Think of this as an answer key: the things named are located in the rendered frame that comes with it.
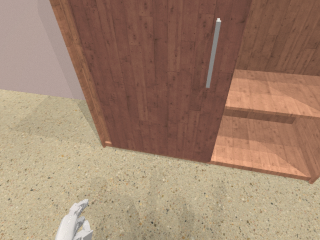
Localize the wardrobe door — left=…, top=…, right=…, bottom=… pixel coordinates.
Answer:
left=67, top=0, right=253, bottom=162
left=59, top=0, right=111, bottom=142

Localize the handle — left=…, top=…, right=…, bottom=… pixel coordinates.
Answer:
left=206, top=18, right=221, bottom=88

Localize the left robot hand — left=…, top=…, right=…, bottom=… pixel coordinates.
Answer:
left=55, top=199, right=93, bottom=240

